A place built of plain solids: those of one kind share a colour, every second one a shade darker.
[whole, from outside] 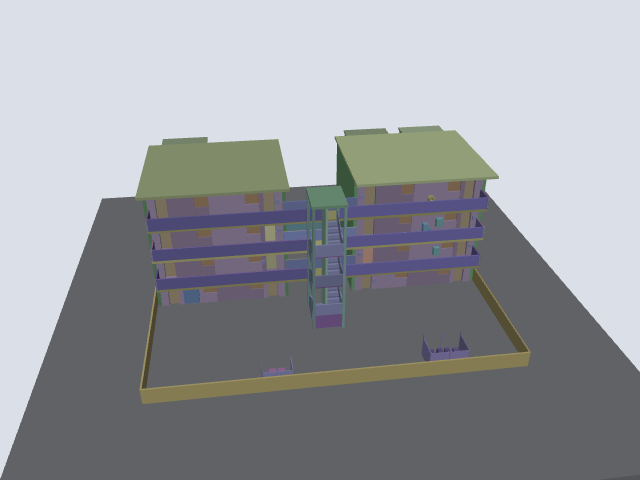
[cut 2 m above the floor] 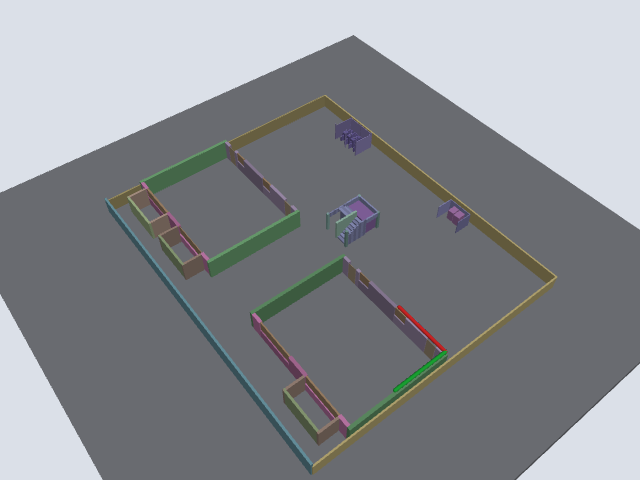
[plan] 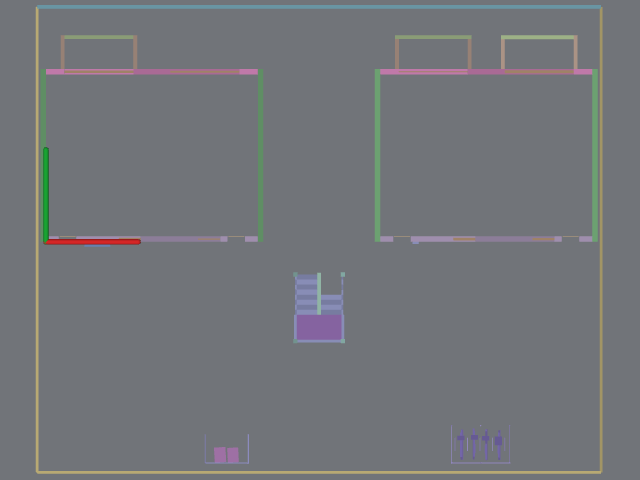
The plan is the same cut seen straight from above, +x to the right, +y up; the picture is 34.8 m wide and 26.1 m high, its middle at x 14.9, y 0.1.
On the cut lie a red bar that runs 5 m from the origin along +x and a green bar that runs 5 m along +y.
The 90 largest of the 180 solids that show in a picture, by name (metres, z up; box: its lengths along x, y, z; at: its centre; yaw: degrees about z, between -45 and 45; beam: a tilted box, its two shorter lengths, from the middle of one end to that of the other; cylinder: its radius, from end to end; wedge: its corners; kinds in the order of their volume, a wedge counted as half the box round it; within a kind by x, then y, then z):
{
 "gable_1": {"box": [0.3, 9.4, 11.97], "at": [-0.15, 4.7, 5.93]},
 "gable_2": {"box": [0.3, 9.4, 11.97], "at": [11.67, 4.7, 5.93]},
 "gable_3": {"box": [0.3, 9.4, 11.97], "at": [18.03, 4.7, 5.93]},
 "gable_4": {"box": [0.3, 9.4, 11.97], "at": [29.85, 4.7, 5.93]},
 "roof_1": {"box": [12.52, 11.57, 0.25], "at": [5.76, 3.81, 12.04]},
 "roof_2": {"box": [12.52, 11.57, 0.25], "at": [23.94, 3.81, 12.04]},
 "face_1": {"box": [0.7, 0.3, 2.78], "at": [0.35, 0.15, 1.34]},
 "face_2": {"box": [0.7, 0.3, 2.98], "at": [0.35, 0.15, 4.22]},
 "face_3": {"box": [0.7, 0.3, 2.98], "at": [0.35, 0.15, 7.2]},
 "face_4": {"box": [0.7, 0.3, 3.23], "at": [0.35, 0.15, 10.3]},
 "face_5": {"box": [2.31, 0.3, 2.78], "at": [2.81, 0.15, 1.34]},
 "face_6": {"box": [2.31, 0.3, 2.98], "at": [2.81, 0.15, 4.22]},
 "face_7": {"box": [2.31, 0.3, 2.98], "at": [2.81, 0.15, 7.2]},
 "face_8": {"box": [2.31, 0.3, 3.23], "at": [2.81, 0.15, 10.3]},
 "face_9": {"box": [3.11, 0.3, 2.78], "at": [6.72, 0.15, 1.34]},
 "face_10": {"box": [3.11, 0.3, 2.98], "at": [6.72, 0.15, 4.22]},
 "face_11": {"box": [3.11, 0.3, 2.98], "at": [6.72, 0.15, 7.2]},
 "face_12": {"box": [3.11, 0.3, 3.23], "at": [6.72, 0.15, 10.3]},
 "face_13": {"box": [0.7, 0.3, 2.78], "at": [11.17, 0.15, 1.34]},
 "face_14": {"box": [0.7, 0.3, 2.98], "at": [11.17, 0.15, 4.22]},
 "face_15": {"box": [0.7, 0.3, 2.98], "at": [11.17, 0.15, 7.2]},
 "face_16": {"box": [0.7, 0.3, 3.23], "at": [11.17, 0.15, 10.3]},
 "face_17": {"box": [0.7, 0.3, 2.78], "at": [18.53, 0.15, 1.34]},
 "face_18": {"box": [0.7, 0.3, 2.98], "at": [18.53, 0.15, 4.22]},
 "face_19": {"box": [0.7, 0.3, 2.98], "at": [18.53, 0.15, 7.2]},
 "face_20": {"box": [0.7, 0.3, 3.23], "at": [18.53, 0.15, 10.3]},
 "face_21": {"box": [2.31, 0.3, 2.78], "at": [20.99, 0.15, 1.34]},
 "face_22": {"box": [2.31, 0.3, 2.98], "at": [20.99, 0.15, 4.22]},
 "face_23": {"box": [2.31, 0.3, 2.98], "at": [20.99, 0.15, 7.2]},
 "face_24": {"box": [2.31, 0.3, 3.23], "at": [20.99, 0.15, 10.3]},
 "face_25": {"box": [3.11, 0.3, 2.78], "at": [24.9, 0.15, 1.34]},
 "face_26": {"box": [3.11, 0.3, 2.98], "at": [24.9, 0.15, 4.22]},
 "face_27": {"box": [3.11, 0.3, 2.98], "at": [24.9, 0.15, 7.2]},
 "face_28": {"box": [3.11, 0.3, 3.23], "at": [24.9, 0.15, 10.3]},
 "face_29": {"box": [0.7, 0.3, 2.78], "at": [29.35, 0.15, 1.34]},
 "face_30": {"box": [0.7, 0.3, 2.98], "at": [29.35, 0.15, 4.22]},
 "face_31": {"box": [0.7, 0.3, 2.98], "at": [29.35, 0.15, 7.2]},
 "face_32": {"box": [0.7, 0.3, 3.23], "at": [29.35, 0.15, 10.3]},
 "deck_1": {"box": [29.7, 1.78, 0.24], "at": [14.85, -0.89, 2.86]},
 "deck_2": {"box": [29.7, 1.78, 0.24], "at": [14.85, -0.89, 5.84]},
 "deck_3": {"box": [29.7, 1.78, 0.24], "at": [14.85, -0.89, 8.82]},
 "bay_back_1": {"box": [4.16, 0.21, 11.97], "at": [2.88, 11.13, 5.93]},
 "bay_back_2": {"box": [4.16, 0.21, 11.97], "at": [21.06, 11.13, 5.93]},
 "bay_back_3": {"box": [4.16, 0.21, 11.97], "at": [26.82, 11.13, 5.93]},
 "unit_floor_1": {"box": [5.52, 8.8, 0.3], "at": [8.64, 4.7, 2.89]},
 "unit_floor_2": {"box": [5.52, 8.8, 0.3], "at": [8.64, 4.7, 5.87]},
 "bay_side_1": {"box": [0.21, 1.83, 11.97], "at": [0.91, 10.31, 5.93]},
 "bay_side_2": {"box": [0.21, 1.83, 11.97], "at": [4.86, 10.31, 5.93]},
 "bay_side_3": {"box": [0.21, 1.83, 11.97], "at": [19.09, 10.31, 5.93]},
 "bay_side_4": {"box": [0.21, 1.83, 11.97], "at": [23.04, 10.31, 5.93]},
 "bay_side_5": {"box": [0.21, 1.83, 11.97], "at": [24.85, 10.31, 5.93]},
 "bay_side_6": {"box": [0.21, 1.83, 11.97], "at": [28.8, 10.31, 5.93]},
 "site_fence_1": {"box": [0.15, 25.32, 1.45], "at": [-0.48, 0.12, 0.68]},
 "site_fence_2": {"box": [30.66, 0.15, 1.45], "at": [14.85, -12.54, 0.68]},
 "site_fence_3": {"box": [0.15, 25.32, 1.45], "at": [30.18, 0.12, 0.68]},
 "deck_guard_whole_1": {"box": [13.64, 0.15, 1.15], "at": [6.82, -1.7, 3.5]},
 "deck_guard_whole_2": {"box": [13.64, 0.15, 1.15], "at": [6.82, -1.7, 6.48]},
 "deck_guard_whole_3": {"box": [14.75, 0.15, 1.15], "at": [7.37, -1.7, 9.46]},
 "deck_guard_whole_4": {"box": [13.64, 0.15, 1.15], "at": [22.88, -1.7, 3.5]},
 "deck_guard_whole_5": {"box": [13.64, 0.15, 1.15], "at": [22.88, -1.7, 6.48]},
 "deck_guard_whole_6": {"box": [13.64, 0.15, 1.15], "at": [22.88, -1.7, 9.46]},
 "back_1": {"box": [1.0, 0.3, 2.78], "at": [0.5, 9.25, 1.34]},
 "back_2": {"box": [3.76, 0.3, 1.05], "at": [2.88, 9.25, 0.47]},
 "back_3": {"box": [2.0, 0.3, 2.78], "at": [5.76, 9.25, 1.34]},
 "back_4": {"box": [3.76, 0.3, 1.05], "at": [8.64, 9.25, 0.47]},
 "back_5": {"box": [1.0, 0.3, 2.78], "at": [11.02, 9.25, 1.34]},
 "back_6": {"box": [1.0, 0.3, 2.78], "at": [18.68, 9.25, 1.34]},
 "back_7": {"box": [3.76, 0.3, 1.05], "at": [21.06, 9.25, 0.47]},
 "back_8": {"box": [2.0, 0.3, 2.78], "at": [23.94, 9.25, 1.34]},
 "back_9": {"box": [3.76, 0.3, 1.05], "at": [26.82, 9.25, 0.47]},
 "back_10": {"box": [1.0, 0.3, 2.78], "at": [29.2, 9.25, 1.34]},
 "site_backwall_1": {"box": [30.66, 0.2, 1.85], "at": [14.85, 12.78, 0.88]},
 "spine_1": {"box": [0.21, 2.29, 11.97], "at": [14.85, -2.82, 5.93]},
 "bay_roof_1": {"box": [4.36, 1.98, 0.2], "at": [2.88, 10.34, 12.02]},
 "bay_roof_2": {"box": [4.36, 1.98, 0.2], "at": [21.06, 10.34, 12.02]},
 "bay_roof_3": {"box": [4.36, 1.98, 0.2], "at": [26.82, 10.34, 12.02]},
 "half_1": {"box": [2.43, 1.36, 1.54], "at": [14.85, -4.65, 0.72]},
 "deck_bridge_back_whole_1": {"box": [6.66, 0.15, 1.15], "at": [14.85, -0.07, 3.5]},
 "deck_bridge_back_whole_2": {"box": [6.66, 0.15, 1.15], "at": [14.85, -0.07, 6.48]},
 "deck_bridge_back_whole_3": {"box": [6.66, 0.15, 1.15], "at": [14.85, -0.07, 9.46]},
 "post_1": {"box": [0.24, 0.24, 11.97], "at": [13.56, -5.4, 5.93]},
 "post_2": {"box": [0.24, 0.24, 11.97], "at": [13.56, -1.78, 5.93]},
 "post_3": {"box": [0.24, 0.24, 11.97], "at": [16.14, -5.4, 5.93]},
 "post_4": {"box": [0.24, 0.24, 11.97], "at": [16.14, -1.78, 5.93]},
 "troof_1": {"box": [2.93, 3.6, 0.25], "at": [14.85, -3.78, 12.05]},
 "glazing_1": {"box": [3.76, 0.14, 1.1], "at": [2.88, 9.25, 1.55]},
 "glazing_2": {"box": [3.76, 0.18, 1.1], "at": [26.82, 9.25, 1.55]},
 "piece_1": {"box": [1.11, 0.28, 1.87], "at": [15.51, -3.56, 0.89]},
 "piece_2": {"box": [1.11, 0.28, 2.04], "at": [15.51, -3.28, 0.97]},
 "hung_more_letter_boxes_letters_1": {"box": [1.4, 0.26, 1.72], "at": [2.8, -0.13, 1.09]}
}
